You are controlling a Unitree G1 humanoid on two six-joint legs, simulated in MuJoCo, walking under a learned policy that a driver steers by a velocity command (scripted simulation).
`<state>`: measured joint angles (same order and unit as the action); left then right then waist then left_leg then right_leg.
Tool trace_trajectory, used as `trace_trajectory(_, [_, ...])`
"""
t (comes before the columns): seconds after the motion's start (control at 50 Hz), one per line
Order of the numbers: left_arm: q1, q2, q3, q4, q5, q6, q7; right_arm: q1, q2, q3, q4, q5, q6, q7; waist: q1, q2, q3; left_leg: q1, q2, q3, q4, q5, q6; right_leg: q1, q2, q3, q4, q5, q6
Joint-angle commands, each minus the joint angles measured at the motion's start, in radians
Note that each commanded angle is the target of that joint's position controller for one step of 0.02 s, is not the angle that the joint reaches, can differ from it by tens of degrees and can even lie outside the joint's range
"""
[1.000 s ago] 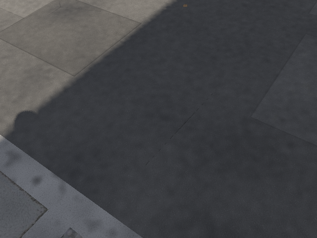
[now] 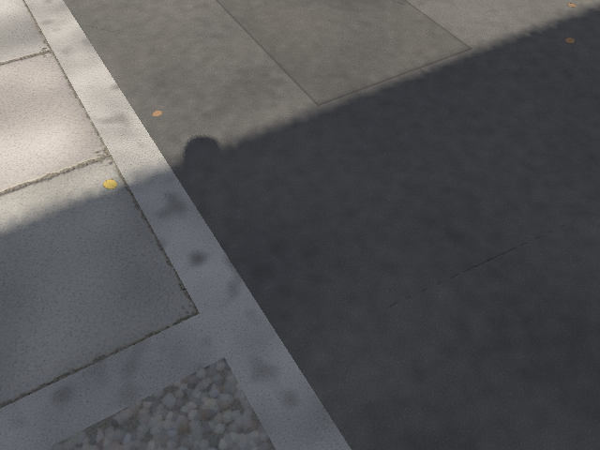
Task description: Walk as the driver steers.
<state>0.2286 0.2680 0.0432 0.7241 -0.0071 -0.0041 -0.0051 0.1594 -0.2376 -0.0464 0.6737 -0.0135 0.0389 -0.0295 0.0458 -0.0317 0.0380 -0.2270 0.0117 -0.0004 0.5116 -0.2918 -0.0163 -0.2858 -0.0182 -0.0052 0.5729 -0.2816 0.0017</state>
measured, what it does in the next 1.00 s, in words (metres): walks ahead: right foot, then left foot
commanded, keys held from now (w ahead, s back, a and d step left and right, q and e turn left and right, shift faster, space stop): w+e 0.50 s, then w+q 0.50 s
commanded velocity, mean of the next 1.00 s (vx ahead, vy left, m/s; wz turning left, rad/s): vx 0.39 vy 0.00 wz -0.17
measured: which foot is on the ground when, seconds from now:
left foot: down 0.00-0.24, up 0.26-0.72, down 0.74-1.00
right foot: up 0.00-0.22, down 0.24-0.74, up 0.76-1.00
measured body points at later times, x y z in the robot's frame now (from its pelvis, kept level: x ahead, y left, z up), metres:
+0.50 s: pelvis +0.11 -0.09 +0.01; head +0.13 -0.13 +0.46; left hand +0.21 +0.17 -0.09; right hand +0.25 -0.39 -0.08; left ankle +0.28 +0.06 -0.66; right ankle +0.03 -0.13 -0.73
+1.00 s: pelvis +0.41 -0.14 +0.01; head +0.45 -0.15 +0.46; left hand +0.64 +0.07 -0.07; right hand +0.42 -0.43 -0.11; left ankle +0.43 -0.07 -0.73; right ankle +0.46 -0.33 -0.67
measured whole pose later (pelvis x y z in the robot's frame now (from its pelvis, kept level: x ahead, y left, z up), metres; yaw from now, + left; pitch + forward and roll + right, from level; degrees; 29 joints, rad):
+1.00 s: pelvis +0.41 -0.14 +0.01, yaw -10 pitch +1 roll +2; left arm 0.15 0.29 0.02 0.65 0.02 -0.10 0.00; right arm 0.33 -0.27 -0.06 0.75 0.02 -0.07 0.02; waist -0.05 -0.03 0.05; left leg -0.18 -0.14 -0.07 0.31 -0.14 0.10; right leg -0.63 -0.09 0.10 0.96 -0.25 0.05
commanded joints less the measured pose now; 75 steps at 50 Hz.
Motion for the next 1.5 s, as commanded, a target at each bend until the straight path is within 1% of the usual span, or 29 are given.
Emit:
trace_trajectory(0.02, [-0.060, 0.112, 0.039, -0.104, -0.007, 0.008, 0.010, 0.042, -0.197, -0.067, -0.059, 0.007, -0.030, -0.011, -0.078, 0.264, -0.065, 0.100, 0.262, -0.249, -0.194, -0.067, 0.186, -0.173, 0.031, -0.042, 0.197, -0.164, -0.008])
trace_trajectory(0.08, [-0.125, 0.100, 0.043, -0.155, -0.031, 0.012, -0.009, 0.105, -0.208, -0.069, -0.034, 0.023, -0.066, -0.014, -0.103, 0.213, 0.042, 0.131, 0.389, -0.388, -0.308, -0.287, 0.248, -0.412, -0.063, 0.054, 0.419, -0.309, -0.044])
trace_trajectory(0.14, [-0.093, 0.084, 0.035, -0.142, -0.021, 0.006, -0.029, 0.022, -0.217, -0.073, -0.044, 0.034, -0.079, 0.000, -0.070, 0.172, 0.022, 0.103, 0.311, -0.210, -0.313, -0.160, 0.186, -0.280, -0.074, 0.003, 0.278, -0.223, -0.052])
trace_trajectory(0.22, [0.133, 0.100, 0.054, -0.042, -0.019, 0.001, -0.037, -0.035, -0.199, -0.070, -0.046, 0.037, -0.077, 0.025, 0.034, 0.104, -0.049, -0.128, 0.199, 0.027, -0.113, -0.160, 0.122, 0.174, 0.057, -0.157, 0.048, -0.008, -0.053])
trace_trajectory(0.24, [0.227, 0.141, 0.076, -0.015, -0.022, 0.001, -0.029, -0.021, -0.152, -0.055, -0.046, 0.024, -0.082, 0.029, 0.071, -0.011, -0.062, -0.214, 0.152, 0.104, 0.118, -0.125, 0.081, 0.299, 0.065, -0.108, -0.008, -0.035, -0.081])
trace_trajectory(0.26, [0.312, 0.269, 0.102, -0.024, -0.019, -0.009, -0.010, -0.046, -0.071, -0.031, -0.088, -0.007, -0.091, 0.031, 0.078, -0.332, -0.060, -0.461, 0.049, 0.155, 0.588, -0.306, -0.011, 0.395, -0.185, 0.349, -0.182, -0.062, -0.190])
trace_trajectory(0.28, [0.269, 0.308, 0.092, -0.089, -0.007, -0.040, -0.025, -0.079, -0.097, -0.030, -0.147, 0.024, -0.118, 0.028, 0.062, -0.302, -0.101, -0.678, -0.053, -0.041, 0.750, -0.334, -0.012, 0.406, -0.344, 0.851, -0.407, -0.361, -0.379])
trace_trajectory(0.3, [0.223, 0.246, 0.077, -0.096, -0.004, -0.060, -0.030, -0.115, -0.162, -0.043, -0.146, 0.064, -0.141, 0.034, 0.055, -0.161, -0.024, -0.751, 0.013, -0.095, 0.800, -0.252, 0.014, 0.383, -0.372, 0.830, -0.439, -0.428, -0.386])
trace_trajectory(0.34, [0.147, 0.179, 0.052, -0.106, -0.003, -0.069, -0.023, -0.079, -0.180, -0.048, -0.104, 0.031, -0.161, 0.036, 0.002, -0.029, 0.036, -0.698, 0.078, -0.092, 0.699, -0.057, 0.038, 0.303, -0.285, 0.603, -0.375, -0.225, -0.302])
trace_trajectory(0.36, [0.115, 0.178, 0.049, -0.113, 0.001, -0.066, -0.015, -0.065, -0.184, -0.054, -0.095, 0.008, -0.165, 0.035, -0.019, -0.030, 0.032, -0.636, 0.088, -0.088, 0.620, 0.010, 0.031, 0.263, -0.237, 0.506, -0.370, -0.096, -0.272])
trace_trajectory(0.44, [0.161, 0.173, 0.044, -0.093, -0.005, -0.063, 0.017, -0.099, -0.142, -0.043, -0.079, 0.000, -0.150, 0.045, -0.017, -0.025, 0.000, -0.554, 0.042, -0.041, 0.430, 0.191, -0.019, 0.256, -0.160, 0.324, -0.379, 0.253, -0.239])
trace_trajectory(0.64, [0.255, 0.161, 0.040, 0.019, -0.010, -0.052, 0.031, -0.332, -0.100, -0.013, -0.119, 0.036, -0.165, 0.095, 0.061, -0.073, 0.070, -0.425, -0.006, 0.023, -0.026, 0.403, 0.034, 0.316, -0.179, 0.202, -0.370, 0.376, -0.180])
trace_trajectory(0.7, [0.239, 0.189, 0.047, 0.030, -0.003, -0.043, 0.034, -0.231, -0.147, -0.034, -0.095, 0.031, -0.163, 0.093, 0.002, -0.109, -0.024, -0.297, -0.065, 0.075, -0.024, 0.269, 0.104, 0.429, -0.184, 0.153, -0.211, 0.883, -0.151])
trace_trajectory(0.74, [0.190, 0.199, 0.044, 0.019, 0.010, -0.033, 0.037, 0.038, -0.201, -0.059, -0.032, 0.029, -0.152, 0.078, -0.145, -0.094, -0.198, 0.077, -0.067, 0.064, -0.032, 0.304, 0.180, 0.334, -0.140, 0.095, 0.131, 1.099, -0.111])
trace_trajectory(0.76, [0.188, 0.148, 0.025, -0.011, 0.040, -0.037, 0.040, 0.219, -0.257, -0.066, -0.007, 0.020, -0.144, 0.069, -0.188, 0.062, -0.345, 0.407, 0.126, -0.215, 0.017, 0.335, 0.253, 0.092, -0.075, 0.075, 0.453, 0.691, -0.085])
trace_trajectory(0.78, [0.335, 0.056, 0.000, -0.013, 0.025, -0.052, 0.023, 0.235, -0.282, -0.073, 0.015, 0.025, -0.150, 0.082, -0.078, 0.333, -0.449, 0.703, 0.347, -0.765, -0.096, 0.105, 0.437, -0.303, 0.120, 0.108, 0.785, -0.265, -0.009])
trace_trajectory(0.82, [0.095, 0.185, 0.019, -0.063, -0.024, -0.098, 0.003, 0.141, -0.175, -0.051, -0.003, 0.042, -0.138, 0.067, -0.136, 0.129, -0.196, 0.485, 0.272, -0.626, -0.227, -0.045, 0.343, -0.449, 0.019, 0.168, 0.800, -0.137, -0.030])
trace_trajectory(0.86, [0.013, 0.163, 0.017, -0.085, 0.004, -0.124, 0.004, 0.074, -0.174, -0.047, -0.022, 0.021, -0.133, 0.061, -0.078, -0.019, -0.066, 0.233, 0.196, -0.484, -0.276, 0.173, 0.320, -0.399, -0.036, 0.134, 0.673, -0.046, -0.023])
trace_trajectory(0.94, [0.050, 0.119, 0.008, -0.096, 0.029, -0.101, 0.010, 0.066, -0.166, -0.041, -0.020, 0.029, -0.133, 0.045, -0.015, 0.064, -0.045, 0.043, 0.138, -0.355, -0.329, 0.336, 0.334, -0.321, -0.077, 0.097, 0.489, -0.025, 0.040])
trace_trajectory(1.04, [-0.166, 0.063, -0.018, -0.155, 0.027, -0.104, 0.009, 0.139, -0.220, -0.056, 0.007, 0.041, -0.114, 0.022, -0.096, 0.083, -0.014, -0.104, 0.044, -0.242, -0.303, 0.285, 0.253, -0.194, -0.013, 0.053, 0.094, 0.308, 0.083])
trace_trajectory(1.14, [-0.220, 0.124, 0.010, -0.174, -0.001, -0.117, -0.004, 0.202, -0.216, -0.057, 0.025, 0.050, -0.090, 0.014, -0.101, 0.124, -0.047, 0.025, 0.098, -0.380, -0.178, 0.153, 0.204, -0.118, 0.015, 0.108, -0.064, 0.296, 0.059])
trace_trajectory(1.2, [-0.052, 0.176, 0.045, -0.142, 0.002, -0.128, 0.002, 0.182, -0.171, -0.044, 0.011, 0.037, -0.084, 0.018, -0.001, 0.134, -0.118, 0.006, 0.053, -0.380, 0.028, 0.181, 0.143, 0.133, -0.021, 0.104, -0.131, 0.201, -0.023])
trace_trajectory(1.22, [0.098, 0.232, 0.061, -0.132, 0.018, -0.128, 0.011, 0.194, -0.098, -0.018, -0.009, 0.018, -0.089, 0.024, 0.054, 0.014, -0.261, -0.105, -0.012, -0.293, 0.314, 0.031, 0.105, 0.376, -0.200, 0.270, -0.121, 0.130, -0.093])
trace_trajectory(1.24, [0.161, 0.304, 0.079, -0.095, 0.028, -0.111, 0.005, 0.331, -0.053, 0.000, -0.042, 0.050, -0.099, 0.025, -0.009, -0.319, -0.367, -0.435, -0.123, -0.161, 0.618, -0.323, 0.052, 0.632, -0.407, 0.733, -0.221, -0.102, -0.253])
trace_trajectory(1.26, [0.142, 0.209, 0.063, -0.107, 0.014, -0.106, -0.002, 0.316, -0.159, -0.020, -0.017, 0.065, -0.096, 0.019, 0.013, -0.211, -0.294, -0.554, -0.040, -0.180, 0.758, -0.274, 0.036, 0.582, -0.407, 0.809, -0.270, -0.300, -0.245])
trace_trajectory(1.28, [0.103, 0.153, 0.048, -0.113, 0.010, -0.103, 0.002, 0.211, -0.210, -0.036, -0.027, 0.058, -0.088, 0.018, 0.037, -0.112, -0.172, -0.578, -0.009, -0.164, 0.794, -0.174, 0.029, 0.475, -0.360, 0.641, -0.278, -0.255, -0.203])
trace_trajectory(1.3, [0.057, 0.134, 0.039, -0.113, 0.016, -0.099, 0.001, 0.159, -0.203, -0.037, -0.038, 0.044, -0.083, 0.017, 0.022, -0.046, -0.108, -0.546, 0.022, -0.140, 0.778, -0.100, 0.020, 0.365, -0.314, 0.504, -0.288, -0.102, -0.182])
trace_trajectory(1.36, [0.011, 0.099, 0.030, -0.088, 0.022, -0.103, 0.004, 0.129, -0.155, -0.038, -0.058, 0.044, -0.072, 0.031, -0.021, -0.090, -0.030, -0.469, 0.078, -0.117, 0.692, -0.008, 0.011, 0.203, -0.228, 0.278, -0.358, 0.112, -0.167])
trace_trajectory(1.5, [0.035, 0.159, 0.053, -0.018, 0.011, -0.108, 0.007, 0.007, -0.099, -0.017, -0.099, 0.034, -0.067, 0.051, -0.005, -0.030, 0.000, -0.498, 0.093, -0.088, 0.405, 0.202, -0.005, 0.222, -0.231, 0.049, -0.419, 0.333, -0.191])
